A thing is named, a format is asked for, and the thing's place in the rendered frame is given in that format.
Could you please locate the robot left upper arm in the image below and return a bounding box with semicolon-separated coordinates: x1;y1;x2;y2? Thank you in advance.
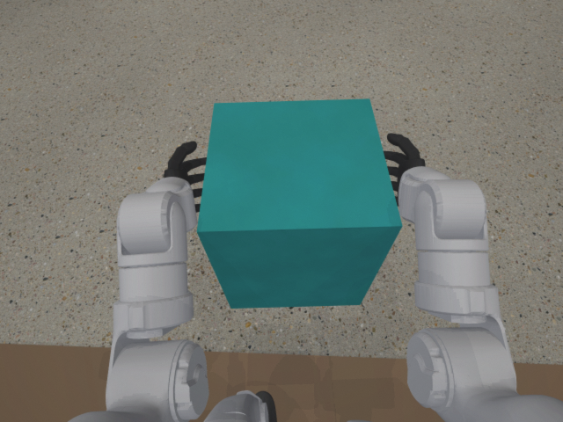
68;339;209;422

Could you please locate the left robot hand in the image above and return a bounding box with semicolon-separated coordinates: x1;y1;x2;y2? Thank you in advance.
164;142;207;213

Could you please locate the robot right upper arm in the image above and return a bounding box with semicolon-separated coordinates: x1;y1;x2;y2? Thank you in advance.
406;327;563;422

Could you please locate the carton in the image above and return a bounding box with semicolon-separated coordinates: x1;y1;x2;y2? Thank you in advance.
197;98;402;309

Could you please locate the robot left forearm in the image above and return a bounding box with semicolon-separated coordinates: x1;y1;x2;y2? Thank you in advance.
106;177;198;408

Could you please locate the robot right forearm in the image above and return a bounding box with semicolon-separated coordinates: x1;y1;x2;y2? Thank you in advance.
398;166;516;387

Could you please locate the robot left foot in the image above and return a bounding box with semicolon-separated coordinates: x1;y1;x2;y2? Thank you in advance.
256;391;277;422

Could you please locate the left robot thigh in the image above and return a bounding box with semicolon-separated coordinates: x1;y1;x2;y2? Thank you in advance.
204;394;269;422

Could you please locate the right robot hand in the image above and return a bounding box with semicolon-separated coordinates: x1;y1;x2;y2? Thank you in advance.
384;133;426;205

